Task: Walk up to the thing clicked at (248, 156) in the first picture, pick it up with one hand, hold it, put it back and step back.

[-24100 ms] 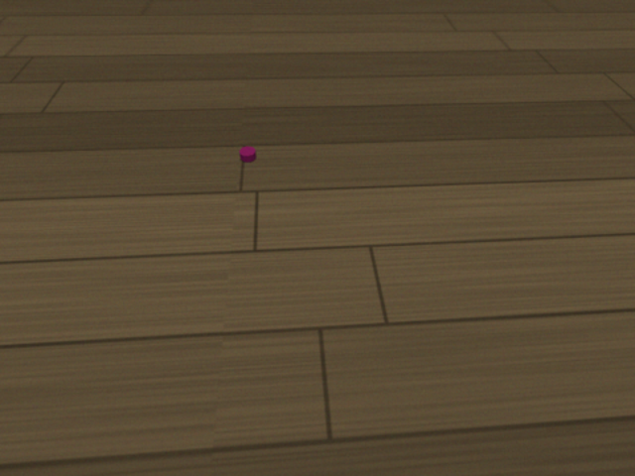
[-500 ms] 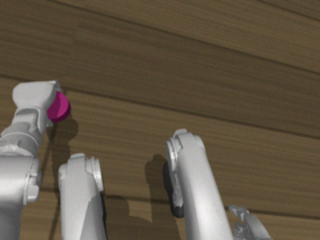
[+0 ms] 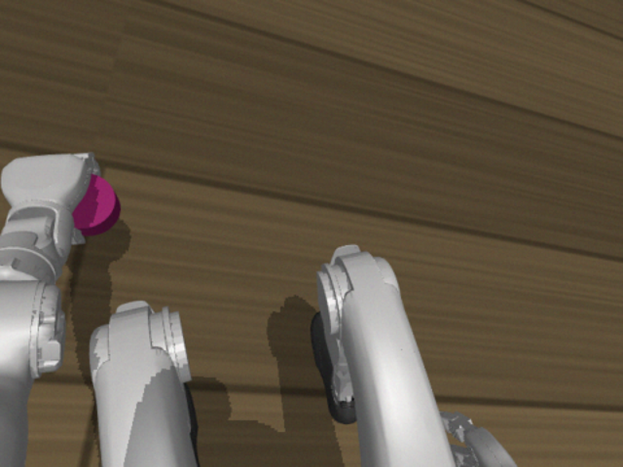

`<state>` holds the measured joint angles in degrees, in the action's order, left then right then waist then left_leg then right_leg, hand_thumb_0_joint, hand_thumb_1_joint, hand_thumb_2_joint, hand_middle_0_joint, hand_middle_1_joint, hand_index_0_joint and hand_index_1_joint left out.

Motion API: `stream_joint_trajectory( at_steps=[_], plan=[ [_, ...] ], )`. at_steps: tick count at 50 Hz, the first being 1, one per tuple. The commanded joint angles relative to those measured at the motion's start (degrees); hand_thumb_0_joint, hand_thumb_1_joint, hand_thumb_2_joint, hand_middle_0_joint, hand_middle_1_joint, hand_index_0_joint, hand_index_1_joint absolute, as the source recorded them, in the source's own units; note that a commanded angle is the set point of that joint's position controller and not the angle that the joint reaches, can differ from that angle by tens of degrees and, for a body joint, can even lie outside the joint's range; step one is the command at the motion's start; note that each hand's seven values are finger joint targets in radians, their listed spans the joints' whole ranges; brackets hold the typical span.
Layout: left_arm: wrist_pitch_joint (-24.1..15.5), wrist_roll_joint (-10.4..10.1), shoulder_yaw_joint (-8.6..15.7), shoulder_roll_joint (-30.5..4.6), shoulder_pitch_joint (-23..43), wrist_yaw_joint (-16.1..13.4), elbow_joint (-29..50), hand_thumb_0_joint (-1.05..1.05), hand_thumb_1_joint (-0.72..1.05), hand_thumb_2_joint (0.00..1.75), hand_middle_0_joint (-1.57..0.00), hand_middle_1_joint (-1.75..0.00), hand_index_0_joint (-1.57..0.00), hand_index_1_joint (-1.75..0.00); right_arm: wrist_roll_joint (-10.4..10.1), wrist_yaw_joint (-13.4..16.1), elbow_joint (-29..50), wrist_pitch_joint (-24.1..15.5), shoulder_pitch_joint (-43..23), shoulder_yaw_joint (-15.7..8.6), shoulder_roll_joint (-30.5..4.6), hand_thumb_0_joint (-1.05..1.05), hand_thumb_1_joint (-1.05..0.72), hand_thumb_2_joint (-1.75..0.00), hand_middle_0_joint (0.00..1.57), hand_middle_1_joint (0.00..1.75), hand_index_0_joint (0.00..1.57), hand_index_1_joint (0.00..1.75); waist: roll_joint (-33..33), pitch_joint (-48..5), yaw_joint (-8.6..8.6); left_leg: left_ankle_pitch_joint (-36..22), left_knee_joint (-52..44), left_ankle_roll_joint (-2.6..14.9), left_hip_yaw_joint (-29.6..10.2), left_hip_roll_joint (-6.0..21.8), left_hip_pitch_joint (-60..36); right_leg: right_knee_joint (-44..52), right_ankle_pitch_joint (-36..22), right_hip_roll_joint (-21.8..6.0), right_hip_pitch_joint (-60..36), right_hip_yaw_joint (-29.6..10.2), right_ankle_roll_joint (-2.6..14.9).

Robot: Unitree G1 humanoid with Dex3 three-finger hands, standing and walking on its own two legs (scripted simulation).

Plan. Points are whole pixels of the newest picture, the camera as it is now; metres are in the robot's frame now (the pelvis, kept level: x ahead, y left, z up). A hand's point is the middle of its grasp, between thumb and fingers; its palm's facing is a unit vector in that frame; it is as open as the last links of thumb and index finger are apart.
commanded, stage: lower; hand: left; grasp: from above
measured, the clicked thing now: (86, 205) +0.47 +0.19 -0.21
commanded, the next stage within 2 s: rest in 0.18 s
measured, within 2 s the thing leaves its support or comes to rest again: rests again in 1.66 s
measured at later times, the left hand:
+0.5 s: hand (80, 213) +0.47 +0.21 -0.25, palm faces -0.46 -0.09 -0.88, open 10.3 cm
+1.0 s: hand (90, 215) +0.48 +0.20 -0.27, palm faces -0.44 -0.08 -0.89, open 10.3 cm
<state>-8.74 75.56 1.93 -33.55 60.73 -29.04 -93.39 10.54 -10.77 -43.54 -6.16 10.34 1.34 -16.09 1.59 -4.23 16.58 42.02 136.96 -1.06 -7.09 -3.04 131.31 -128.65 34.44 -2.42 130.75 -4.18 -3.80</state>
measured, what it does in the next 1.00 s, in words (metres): stands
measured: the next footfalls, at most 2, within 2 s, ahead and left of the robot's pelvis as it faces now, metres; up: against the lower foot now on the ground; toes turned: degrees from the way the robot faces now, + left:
none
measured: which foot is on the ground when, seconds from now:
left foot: down 0.00-1.00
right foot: down 0.00-1.00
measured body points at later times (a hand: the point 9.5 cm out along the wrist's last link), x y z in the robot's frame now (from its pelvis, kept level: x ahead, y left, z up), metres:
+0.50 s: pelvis +0.01 +0.00 -0.03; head +0.27 +0.06 +0.33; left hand +0.49 +0.21 -0.19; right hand +0.00 -0.27 -0.11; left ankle +0.06 +0.12 -0.31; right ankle +0.12 -0.17 -0.30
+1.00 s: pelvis +0.00 +0.01 -0.05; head +0.27 +0.08 +0.31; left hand +0.49 +0.20 -0.22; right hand -0.01 -0.26 -0.10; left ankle +0.06 +0.12 -0.31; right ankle +0.12 -0.17 -0.30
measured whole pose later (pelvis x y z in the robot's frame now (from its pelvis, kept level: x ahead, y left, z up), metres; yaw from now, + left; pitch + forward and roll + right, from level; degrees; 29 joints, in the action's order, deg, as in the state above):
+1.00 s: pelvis +0.00 +0.01 -0.05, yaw -5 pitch +30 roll -14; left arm -10.9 80.7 8.0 -46.0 62.9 -41.5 -106.4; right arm 16.6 -21.0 -42.1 -13.3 9.0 8.3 -19.6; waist -2.2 5.7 23.8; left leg 44.1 148.5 -1.1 -12.8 -3.5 134.5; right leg -135.2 34.2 -0.3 131.7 -0.5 -5.1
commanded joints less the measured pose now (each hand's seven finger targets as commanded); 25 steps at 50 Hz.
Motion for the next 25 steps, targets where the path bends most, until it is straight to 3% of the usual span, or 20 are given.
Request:
stream_joint_trajectory(
  at_steps=[1,3,5,8,10,11,14,17,18,21,23,25],
  plan=[
    [-1.2,0.8,1.9,-10.0,20.0,-3.6,4.6,0.0,0.65,0.74,-1.07,-0.64,-1.06,-0.65,1.1,-0.5,-0.5,-0.6,13.2,-4.2,-14.9,0.0,-0.92,-0.9,0.2,0.3,0.2,0.3,14.6,-36.3,3.97,-13.6,-15.0,1.25,5.2,0.3,-28.2,7.3,-11.2,1.0,-18.9,12.3,4.94],
    [-1.8,1.2,1.5,-9.9,21.2,-4.4,4.8,0.0,0.66,0.73,-1.08,-0.63,-1.07,-0.64,1.7,-1.2,-0.1,-1.0,12.5,-4.0,-15.1,0.0,-0.92,-0.9,0.2,0.3,0.2,0.3,15.9,-36.3,4.22,-13.1,-14.4,1.16,5.1,0.3,-28.4,6.9,-10.8,1.1,-18.0,12.4,4.85],
    [-2.5,2.0,3.4,-12.9,22.1,-5.5,5.3,0.0,0.66,0.72,-1.07,-0.63,-1.06,-0.64,2.1,-1.7,-0.2,-1.2,12.8,-3.7,-15.3,0.0,-0.92,-0.91,0.2,0.3,0.2,0.3,16.3,-36.8,4.19,-12.1,-13.8,1.38,5.5,0.1,-27.3,6.9,-10.3,1.3,-18.9,12.6,4.69],
    [-2.5,2.6,4.3,-13.6,20.2,-7.0,4.4,0.0,0.7,0.7,-1.08,-0.64,-1.08,-0.64,2.8,-2.5,-0.2,-1.2,12.5,-3.9,-15.9,0.0,-0.92,-0.9,0.2,0.3,0.2,0.3,18.2,-37.0,4.08,-12.4,-13.7,1.04,5.3,0.1,-28.8,5.8,-10.3,1.6,-18.0,13.2,4.61],
    [-2.5,3.4,4.9,-13.9,20.3,-7.6,2.6,0.0,0.72,0.71,-1.09,-0.65,-1.1,-0.65,3.5,-3.5,-0.4,-1.5,13.3,-3.3,-15.9,0.0,-0.92,-0.9,0.2,0.3,0.2,0.3,17.5,-35.9,5.85,-13.4,-11.8,1.29,5.7,0.1,-28.3,5.4,-11.9,1.8,-18.8,13.6,4.23],
    [-2.5,3.3,6.0,-15.5,20.0,-8.1,5.2,0.0,0.72,0.72,-1.1,-0.65,-1.1,-0.65,3.2,-3.4,-0.2,-1.4,13.0,-4.0,-16.5,0.0,-0.92,-0.9,0.2,0.3,0.2,0.3,18.8,-38.3,4.62,-14.3,-12.3,1.29,5.8,-0.1,-28.4,5.4,-12.4,2.0,-20.4,13.5,4.3],
    [-2.2,3.0,4.9,-14.5,20.4,-8.5,4.5,0.0,0.74,0.72,-1.12,-0.65,-1.12,-0.65,3.5,-4.4,0.2,-1.9,12.8,-3.5,-16.7,0.0,-0.92,-0.9,0.2,0.3,0.2,0.3,19.2,-36.3,5.64,-14.3,-11.1,1.34,6.0,0.0,-27.8,5.2,-12.7,1.9,-19.4,13.5,4.05],
    [-2.0,2.9,6.4,-16.2,17.7,-8.8,0.6,0.0,0.72,0.75,-1.11,-0.6,-1.11,-0.6,3.6,-5.0,-0.3,-2.3,13.1,-3.1,-17.1,0.0,-0.91,-0.9,0.2,0.3,0.2,0.3,16.6,-33.9,6.16,-13.5,-9.9,1.61,5.6,0.1,-25.2,4.6,-12.3,2.3,-19.7,14.0,4.06],
    [-2.1,2.9,7.7,-17.2,17.7,-8.9,1.5,0.0,0.73,0.77,-1.11,-0.61,-1.1,-0.62,3.6,-5.2,-0.7,-2.2,14.6,-3.0,-17.4,0.0,-0.91,-0.9,0.2,0.3,0.2,0.3,16.6,-34.9,6.17,-15.6,-10.0,1.45,5.3,0.1,-26.3,4.4,-13.9,2.0,-20.5,13.9,3.73],
    [-2.1,2.4,6.5,-16.4,17.6,-8.9,-1.0,0.0,0.73,0.72,-1.1,-0.6,-1.1,-0.6,3.8,-5.9,-0.4,-2.7,13.6,-2.2,-17.3,0.0,-0.91,-0.9,0.2,0.3,0.2,0.3,16.0,-31.9,7.16,-13.3,-9.1,1.6,5.0,0.1,-24.2,4.1,-12.3,2.4,-19.3,14.3,3.83],
    [-2.3,2.3,8.1,-18.5,17.0,-9.5,0.5,0.0,0.72,0.73,-1.09,-0.6,-1.09,-0.6,3.5,-5.8,-0.2,-2.4,13.7,-2.6,-18.0,0.0,-0.91,-0.9,0.2,0.3,0.2,0.3,17.7,-34.7,5.66,-13.6,-9.6,1.37,4.7,0.1,-25.3,3.7,-12.1,2.4,-19.8,14.4,3.98],
    [-2.8,2.3,6.2,-16.8,17.4,-9.3,-2.3,0.0,0.73,0.72,-1.1,-0.59,-1.1,-0.59,3.9,-6.1,-0.3,-3.0,12.9,-2.0,-17.9,0.0,-0.91,-0.9,0.2,0.3,0.2,0.3,17.4,-30.9,7.48,-11.3,-9.1,1.3,4.4,0.2,-24.2,3.4,-10.5,2.6,-17.7,14.9,3.92]
  ],
)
